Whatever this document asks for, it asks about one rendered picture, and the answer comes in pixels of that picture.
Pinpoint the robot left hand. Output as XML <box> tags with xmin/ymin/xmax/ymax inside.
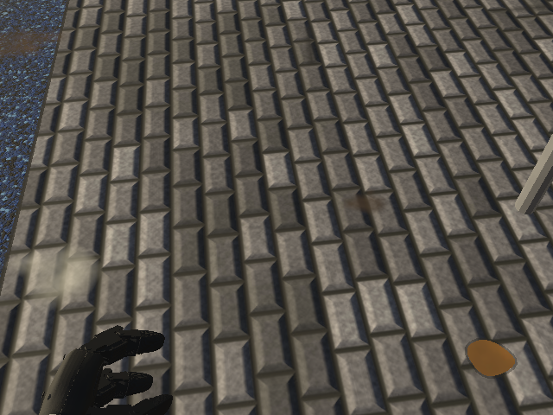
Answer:
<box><xmin>39</xmin><ymin>325</ymin><xmax>173</xmax><ymax>415</ymax></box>

